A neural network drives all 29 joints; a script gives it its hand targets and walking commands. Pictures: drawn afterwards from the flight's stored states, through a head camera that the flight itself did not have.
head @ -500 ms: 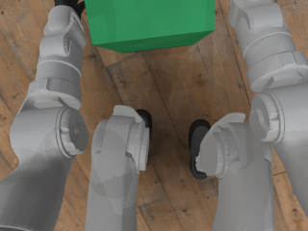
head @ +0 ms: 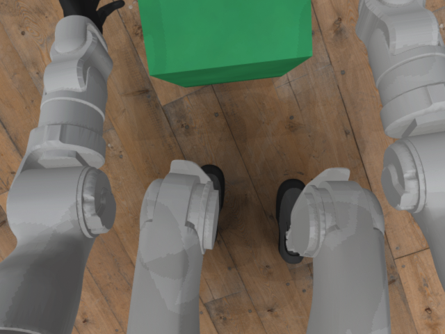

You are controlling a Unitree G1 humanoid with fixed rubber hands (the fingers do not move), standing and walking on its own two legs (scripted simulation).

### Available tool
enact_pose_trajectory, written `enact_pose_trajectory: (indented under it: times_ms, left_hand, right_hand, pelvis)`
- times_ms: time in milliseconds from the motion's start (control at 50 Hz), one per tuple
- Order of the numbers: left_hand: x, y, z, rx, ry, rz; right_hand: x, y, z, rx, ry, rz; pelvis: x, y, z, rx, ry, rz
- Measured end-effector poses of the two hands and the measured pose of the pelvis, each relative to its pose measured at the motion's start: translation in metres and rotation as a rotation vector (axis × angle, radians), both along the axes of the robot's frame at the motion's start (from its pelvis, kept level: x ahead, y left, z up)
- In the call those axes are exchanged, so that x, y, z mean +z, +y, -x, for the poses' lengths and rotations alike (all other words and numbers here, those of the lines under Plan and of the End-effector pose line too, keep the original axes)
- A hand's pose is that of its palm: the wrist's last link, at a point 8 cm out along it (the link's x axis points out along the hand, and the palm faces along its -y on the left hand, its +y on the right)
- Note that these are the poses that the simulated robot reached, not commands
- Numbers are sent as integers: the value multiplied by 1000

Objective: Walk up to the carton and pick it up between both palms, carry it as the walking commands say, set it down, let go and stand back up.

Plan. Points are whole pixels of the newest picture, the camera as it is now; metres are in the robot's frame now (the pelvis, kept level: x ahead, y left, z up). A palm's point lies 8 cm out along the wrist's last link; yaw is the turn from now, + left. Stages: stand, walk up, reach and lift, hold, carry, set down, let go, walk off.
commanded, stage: set down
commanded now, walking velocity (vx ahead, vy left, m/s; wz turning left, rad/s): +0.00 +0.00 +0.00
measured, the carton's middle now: (225, 12) +0.55 +0.07 -0.25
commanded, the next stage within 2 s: let go in 1.16 s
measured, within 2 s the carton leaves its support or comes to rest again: neither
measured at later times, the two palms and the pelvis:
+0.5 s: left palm out of the picture +0.51 +0.26 +0.01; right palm out of the picture +0.58 -0.13 +0.01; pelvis +0.01 +0.00 +0.12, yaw +0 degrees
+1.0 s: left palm out of the picture +0.51 +0.26 +0.17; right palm out of the picture +0.58 -0.13 +0.17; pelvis +0.04 +0.00 +0.26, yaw +0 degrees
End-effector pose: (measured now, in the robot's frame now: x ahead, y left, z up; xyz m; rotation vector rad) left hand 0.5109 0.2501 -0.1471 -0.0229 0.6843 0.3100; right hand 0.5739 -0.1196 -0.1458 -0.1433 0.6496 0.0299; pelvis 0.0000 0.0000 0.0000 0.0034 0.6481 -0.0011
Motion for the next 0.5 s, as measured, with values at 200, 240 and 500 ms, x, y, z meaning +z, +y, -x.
enact_pose_trajectory:
  times_ms: [200, 240, 500]
  left_hand:
    - [69, 4, -1, 1, -33, -4]
    - [82, 5, 0, 1, -33, -5]
    - [160, 8, -1, -7, -45, -6]
  right_hand:
    - [72, -1, -6, -16, -13, 0]
    - [85, -3, -6, -18, -11, 0]
    - [157, -11, -7, -17, -13, -6]
  pelvis:
    - [41, -1, -6, 6, 65, 11]
    - [52, -1, -7, 5, 81, 10]
    - [116, -2, -15, 3, 147, 8]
